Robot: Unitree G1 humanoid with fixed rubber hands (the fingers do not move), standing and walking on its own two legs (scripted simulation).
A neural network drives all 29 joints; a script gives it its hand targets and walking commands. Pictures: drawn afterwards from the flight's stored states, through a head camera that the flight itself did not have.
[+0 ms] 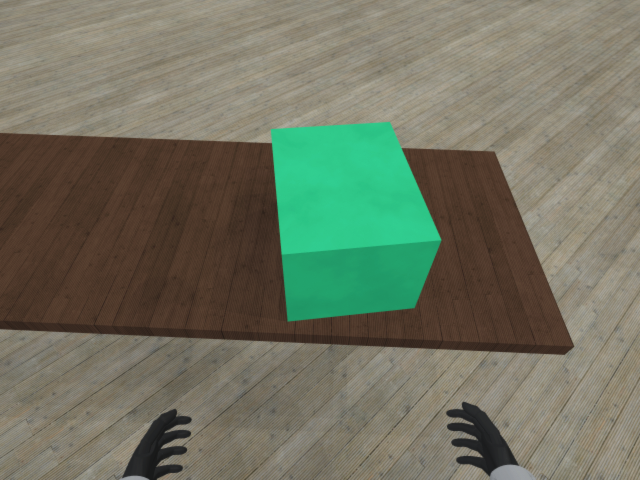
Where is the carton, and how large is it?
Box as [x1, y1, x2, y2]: [271, 122, 440, 320]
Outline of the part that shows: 389,122 271,129 288,320 414,307 440,242 440,238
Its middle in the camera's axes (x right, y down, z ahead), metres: +0.04 -0.05 +0.71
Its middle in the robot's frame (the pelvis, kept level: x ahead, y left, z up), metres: +0.55 -0.05 -0.04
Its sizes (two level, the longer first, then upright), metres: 0.299 0.227 0.187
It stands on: a table, 0.62 m high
